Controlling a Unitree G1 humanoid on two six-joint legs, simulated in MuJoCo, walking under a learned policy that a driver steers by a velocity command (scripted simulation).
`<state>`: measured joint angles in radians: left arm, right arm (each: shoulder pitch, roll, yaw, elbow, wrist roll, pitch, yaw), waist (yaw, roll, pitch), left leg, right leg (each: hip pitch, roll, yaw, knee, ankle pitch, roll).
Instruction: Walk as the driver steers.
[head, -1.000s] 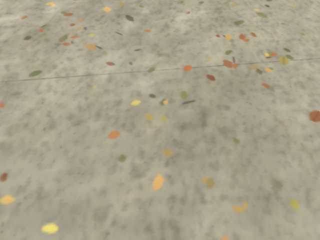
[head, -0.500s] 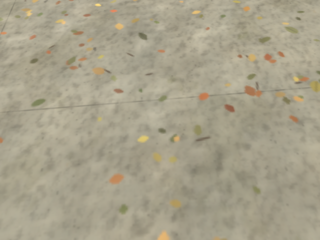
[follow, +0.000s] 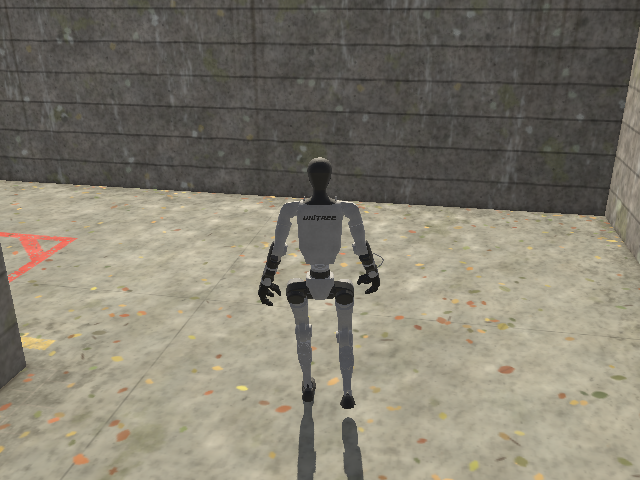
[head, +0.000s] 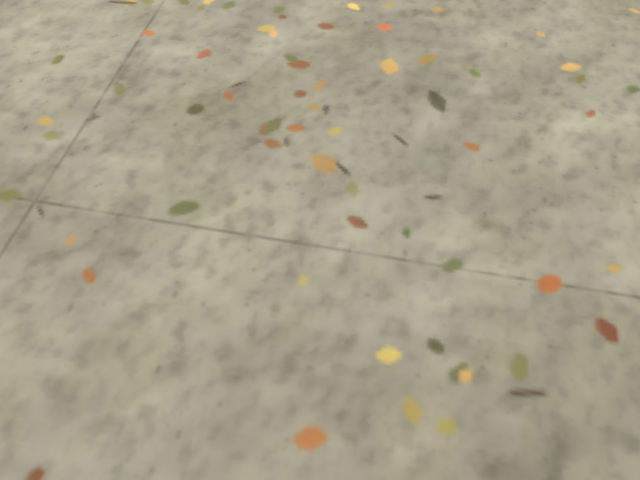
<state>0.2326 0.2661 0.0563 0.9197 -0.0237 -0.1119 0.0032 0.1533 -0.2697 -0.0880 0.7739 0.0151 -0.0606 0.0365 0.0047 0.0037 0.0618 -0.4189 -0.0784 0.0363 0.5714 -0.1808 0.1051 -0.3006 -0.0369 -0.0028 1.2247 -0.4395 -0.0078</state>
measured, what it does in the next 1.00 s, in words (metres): walks ahead, turning left: right foot, then left foot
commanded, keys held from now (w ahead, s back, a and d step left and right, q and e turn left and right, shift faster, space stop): w+q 0.44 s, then w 0.56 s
